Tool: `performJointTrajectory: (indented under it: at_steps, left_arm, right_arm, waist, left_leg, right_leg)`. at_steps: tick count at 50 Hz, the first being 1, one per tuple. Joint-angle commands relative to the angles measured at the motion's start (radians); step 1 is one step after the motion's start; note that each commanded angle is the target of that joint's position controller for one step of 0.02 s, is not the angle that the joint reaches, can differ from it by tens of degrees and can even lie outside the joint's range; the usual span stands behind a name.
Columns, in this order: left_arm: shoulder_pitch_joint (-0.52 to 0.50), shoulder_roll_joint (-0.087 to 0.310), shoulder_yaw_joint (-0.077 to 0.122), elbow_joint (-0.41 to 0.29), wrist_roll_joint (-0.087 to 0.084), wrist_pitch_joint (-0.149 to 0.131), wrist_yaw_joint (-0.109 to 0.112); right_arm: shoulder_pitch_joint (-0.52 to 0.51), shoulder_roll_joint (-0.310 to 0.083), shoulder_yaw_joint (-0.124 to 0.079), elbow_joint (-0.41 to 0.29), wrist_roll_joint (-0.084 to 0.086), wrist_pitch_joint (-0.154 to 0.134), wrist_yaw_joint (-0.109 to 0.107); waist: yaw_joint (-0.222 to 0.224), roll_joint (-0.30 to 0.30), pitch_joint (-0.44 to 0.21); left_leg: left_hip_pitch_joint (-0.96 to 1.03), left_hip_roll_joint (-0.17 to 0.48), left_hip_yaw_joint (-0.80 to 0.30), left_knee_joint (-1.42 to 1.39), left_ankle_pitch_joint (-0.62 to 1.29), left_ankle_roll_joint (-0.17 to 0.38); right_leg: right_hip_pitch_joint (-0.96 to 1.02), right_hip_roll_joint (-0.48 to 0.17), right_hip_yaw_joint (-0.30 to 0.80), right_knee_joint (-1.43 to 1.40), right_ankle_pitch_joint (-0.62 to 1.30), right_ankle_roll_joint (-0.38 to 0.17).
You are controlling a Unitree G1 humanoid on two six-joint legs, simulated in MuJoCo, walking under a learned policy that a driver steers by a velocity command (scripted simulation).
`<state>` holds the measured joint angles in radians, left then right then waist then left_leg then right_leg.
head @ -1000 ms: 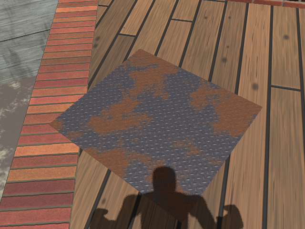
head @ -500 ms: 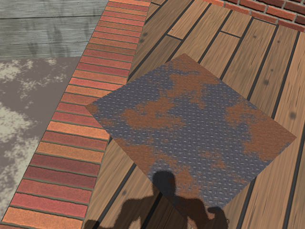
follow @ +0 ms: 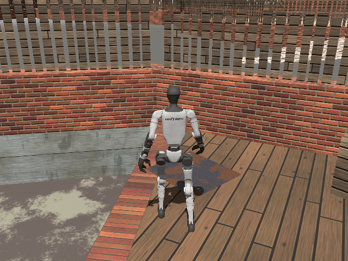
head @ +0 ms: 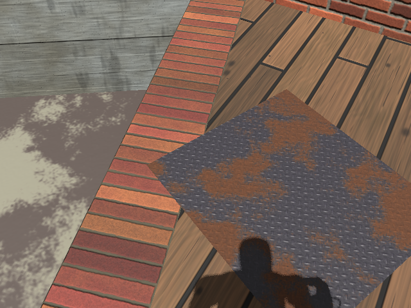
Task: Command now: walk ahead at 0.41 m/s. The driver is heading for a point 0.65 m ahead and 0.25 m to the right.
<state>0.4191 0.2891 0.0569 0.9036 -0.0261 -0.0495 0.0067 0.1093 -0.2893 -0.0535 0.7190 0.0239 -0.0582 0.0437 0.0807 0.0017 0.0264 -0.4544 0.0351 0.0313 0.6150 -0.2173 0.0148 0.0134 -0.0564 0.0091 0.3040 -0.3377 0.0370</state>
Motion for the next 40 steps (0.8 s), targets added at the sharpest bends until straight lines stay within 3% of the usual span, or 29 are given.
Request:
performJointTrajectory:
  at_steps: [1, 2, 3, 4, 5, 6, 7, 8, 10, 13, 16, 19, 23, 26, 27, 28, 29, 30, 31, 32, 33, 34, 35, 36, 38, 40]
  left_arm:
    - [-0.092, 0.184, 0.037, -0.074, -0.002, -0.015, -0.001]
    - [-0.083, 0.14, 0.022, -0.071, 0.004, -0.018, -0.003]
    - [-0.086, 0.055, -0.009, -0.103, 0.033, -0.021, -0.006]
    - [-0.034, 0.008, -0.02, -0.14, 0.0, -0.039, 0.004]
    - [-0.064, 0.119, 0.01, -0.13, -0.033, -0.048, 0.004]
    - [-0.115, 0.151, 0.022, -0.14, -0.039, -0.049, 0.001]
    - [-0.123, 0.134, 0.021, -0.128, -0.027, -0.045, 0.003]
    - [-0.127, 0.12, 0.025, -0.123, -0.014, -0.039, 0.003]
    - [-0.108, 0.087, 0.024, -0.107, -0.012, -0.019, -0.006]
    - [-0.147, 0.057, 0.019, -0.126, -0.009, -0.001, -0.01]
    - [-0.232, 0.046, 0.013, -0.168, -0.001, -0.005, -0.018]
    - [-0.344, 0.023, -0.003, -0.216, 0.005, -0.01, -0.039]
    - [-0.452, 0.012, -0.012, -0.288, 0.0, -0.015, -0.073]
    - [-0.409, 0.055, 0.01, -0.313, -0.004, -0.009, -0.085]
    - [-0.336, 0.083, 0.025, -0.304, -0.006, -0.004, -0.083]
    - [-0.218, 0.133, 0.05, -0.283, -0.008, 0.001, -0.076]
    - [-0.049, 0.186, 0.082, -0.246, -0.004, 0.008, -0.058]
    - [0.0, 0.276, 0.1, -0.234, -0.001, 0.017, -0.036]
    - [-0.011, 0.268, 0.089, -0.266, 0.005, 0.001, -0.039]
    - [-0.024, 0.197, 0.071, -0.261, 0.012, -0.009, -0.04]
    - [-0.089, 0.167, 0.062, -0.264, 0.012, -0.018, -0.041]
    - [-0.173, 0.144, 0.053, -0.281, 0.012, -0.024, -0.043]
    - [-0.225, 0.124, 0.047, -0.3, 0.021, -0.026, -0.041]
    - [-0.246, 0.119, 0.044, -0.312, 0.028, -0.026, -0.037]
    - [-0.245, 0.135, 0.049, -0.299, 0.025, -0.027, -0.028]
    - [-0.231, 0.165, 0.058, -0.287, 0.025, -0.015, -0.011]
  right_arm:
    - [0.07, -0.105, -0.037, -0.033, 0.004, -0.006, -0.011]
    - [0.195, -0.145, -0.059, -0.001, 0.007, -0.004, -0.023]
    - [0.352, -0.233, -0.081, 0.017, -0.01, -0.002, -0.041]
    - [0.386, -0.29, -0.082, 0.018, -0.031, -0.012, -0.03]
    - [0.314, -0.207, -0.058, 0.014, -0.026, -0.027, -0.023]
    - [0.252, -0.149, -0.042, 0.012, -0.016, -0.036, -0.022]
    - [0.197, -0.116, -0.031, 0.009, -0.019, -0.042, -0.021]
    - [0.156, -0.095, -0.027, 0.01, -0.026, -0.046, -0.021]
    - [0.133, -0.069, -0.024, 0.021, -0.038, -0.058, -0.027]
    - [0.159, -0.08, -0.031, 0.047, -0.04, -0.069, -0.036]
    - [0.159, -0.094, -0.033, 0.061, -0.04, -0.064, -0.046]
    - [0.19, -0.117, -0.037, 0.077, -0.032, -0.055, -0.057]
    - [0.263, -0.136, -0.043, 0.108, -0.019, -0.025, -0.063]
    - [0.249, -0.18, -0.053, 0.095, -0.016, 0.003, -0.076]
    - [0.239, -0.194, -0.057, 0.087, -0.017, 0.014, -0.081]
    - [0.226, -0.205, -0.058, 0.08, -0.016, 0.021, -0.084]
    - [0.195, -0.205, -0.055, 0.066, -0.012, 0.018, -0.088]
    - [0.284, -0.069, -0.016, 0.026, -0.049, -0.002, -0.073]
    - [0.277, -0.06, 0.003, -0.008, -0.028, -0.049, -0.055]
    - [0.132, -0.138, -0.019, -0.043, 0.012, -0.078, -0.04]
    - [0.102, -0.138, -0.017, -0.064, 0.023, -0.092, -0.04]
    - [0.103, -0.13, -0.019, -0.052, 0.001, -0.094, -0.051]
    - [0.126, -0.145, -0.03, -0.045, -0.022, -0.082, -0.057]
    - [0.148, -0.151, -0.035, -0.046, -0.032, -0.065, -0.059]
    - [0.164, -0.116, -0.028, -0.051, -0.044, -0.039, -0.066]
    - [0.126, -0.083, -0.018, -0.069, -0.046, -0.022, -0.072]
  waist:
    - [-0.124, -0.118, 0.007]
    - [-0.187, -0.074, -0.054]
    - [-0.243, 0.137, -0.174]
    - [-0.201, 0.365, -0.252]
    - [-0.189, 0.222, -0.149]
    - [-0.165, 0.182, -0.045]
    - [-0.136, 0.115, -0.013]
    - [-0.113, 0.104, 0.011]
    - [-0.089, 0.113, 0.012]
    - [-0.088, 0.054, 0.034]
    - [-0.1, 0.041, 0.064]
    - [-0.14, 0.023, 0.091]
    - [-0.167, 0.017, 0.104]
    - [-0.106, 0.079, 0.015]
    - [-0.059, 0.102, -0.036]
    - [0.006, 0.11, -0.103]
    - [0.105, 0.069, -0.176]
    - [0.023, -0.175, -0.268]
    - [0.007, -0.165, -0.424]
    - [0.058, -0.067, -0.316]
    - [0.011, -0.02, -0.175]
    - [-0.047, 0.041, -0.088]
    - [-0.084, 0.027, -0.056]
    - [-0.109, 0.007, -0.054]
    - [-0.124, -0.001, -0.059]
    - [-0.116, -0.029, -0.07]
  left_leg:
    - [0.299, -0.051, 0.048, -0.065, 0.055, 0.026]
    - [0.46, -0.034, 0.015, -0.092, 0.037, 0.055]
    - [0.655, 0.186, -0.254, -0.158, -0.08, 0.12]
    - [0.733, 0.372, -0.768, -0.395, -0.393, 0.256]
    - [0.633, 0.374, -0.761, -0.441, -0.515, 0.244]
    - [0.541, 0.346, -0.597, -0.431, -0.442, 0.206]
    - [0.47, 0.295, -0.467, -0.439, -0.301, 0.177]
    - [0.417, 0.253, -0.357, -0.452, -0.169, 0.154]
    - [0.37, 0.206, -0.201, -0.476, 0.021, 0.13]
    - [0.376, 0.2, -0.081, -0.496, 0.198, 0.143]
    - [0.378, 0.187, 0.014, -0.521, 0.253, 0.143]
    - [0.4, 0.189, 0.094, -0.537, 0.309, 0.125]
    - [0.55, 0.223, 0.153, -0.461, 0.487, 0.113]
    - [0.63, 0.235, 0.188, -0.279, 0.974, 0.095]
    - [0.634, 0.235, 0.193, -0.161, 1.099, 0.09]
    - [0.583, 0.227, 0.191, 0.006, 1.109, 0.08]
    - [0.41, 0.187, 0.201, 0.26, 0.938, 0.047]
    - [-0.02, 0.043, 0.17, 0.629, 0.011, -0.011]
    - [-0.25, -0.105, -0.074, 0.848, -0.402, -0.02]
    - [-0.349, -0.04, -0.16, 0.849, -0.308, 0.001]
    - [-0.341, 0.007, -0.144, 0.754, -0.206, 0.014]
    - [-0.285, 0.039, -0.13, 0.667, -0.163, 0.002]
    - [-0.212, 0.062, -0.125, 0.617, -0.144, -0.019]
    - [-0.149, 0.07, -0.121, 0.598, -0.136, -0.038]
    - [-0.106, 0.064, -0.091, 0.505, -0.111, -0.08]
    - [-0.086, 0.028, -0.061, 0.369, -0.03, -0.106]
  right_leg:
    - [-0.245, -0.17, 0.094, -0.017, 0.209, -0.168]
    - [-0.3, -0.12, 0.047, 0.173, 0.303, -0.135]
    - [-0.458, -0.038, -0.021, 0.551, 0.119, -0.073]
    - [-0.691, 0.105, 0.052, 0.839, -0.246, -0.046]
    - [-0.768, 0.048, 0.147, 0.97, -0.198, -0.063]
    - [-0.798, 0.003, 0.138, 0.968, -0.098, -0.09]
    - [-0.761, -0.036, 0.129, 0.938, -0.005, -0.093]
    - [-0.728, -0.059, 0.132, 0.887, 0.061, -0.09]
    - [-0.665, -0.073, 0.127, 0.856, 0.144, -0.081]
    - [-0.726, -0.063, 0.134, 0.796, 0.222, -0.059]
    - [-0.746, -0.047, 0.111, 0.605, 0.347, -0.04]
    - [-0.718, -0.04, 0.023, 0.439, 0.434, -0.046]
    - [-0.75, -0.015, -0.047, 0.316, 0.387, -0.085]
    - [-0.621, 0.071, -0.125, 0.312, 0.251, -0.14]
    - [-0.529, 0.105, -0.141, 0.321, 0.199, -0.164]
    - [-0.365, 0.134, -0.134, 0.304, 0.18, -0.196]
    - [-0.083, 0.127, -0.066, 0.219, 0.222, -0.24]
    - [0.304, -0.121, 0.357, 0.25, 0.194, -0.367]
    - [0.452, -0.283, 0.857, 0.066, 0.005, -0.52]
    - [0.375, -0.255, 0.75, -0.013, 0.0, -0.448]
    - [0.205, -0.215, 0.595, -0.024, 0.073, -0.404]
    - [0.038, -0.166, 0.484, -0.027, 0.27, -0.37]
    - [-0.076, -0.132, 0.392, -0.023, 0.476, -0.358]
    - [-0.156, -0.11, 0.343, -0.026, 0.612, -0.353]
    - [-0.256, -0.083, 0.261, -0.014, 0.811, -0.348]
    - [-0.316, -0.034, 0.194, 0.02, 0.895, -0.317]
